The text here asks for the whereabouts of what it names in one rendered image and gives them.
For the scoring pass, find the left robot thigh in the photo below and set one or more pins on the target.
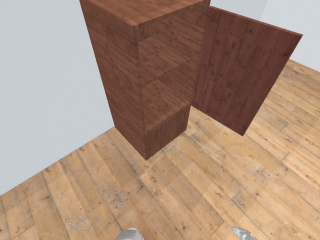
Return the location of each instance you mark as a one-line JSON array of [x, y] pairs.
[[129, 235]]

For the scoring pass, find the robot right hand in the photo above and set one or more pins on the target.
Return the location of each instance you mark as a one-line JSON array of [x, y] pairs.
[[243, 234]]

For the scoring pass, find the cupboard door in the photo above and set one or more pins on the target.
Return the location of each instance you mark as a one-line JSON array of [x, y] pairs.
[[240, 60]]

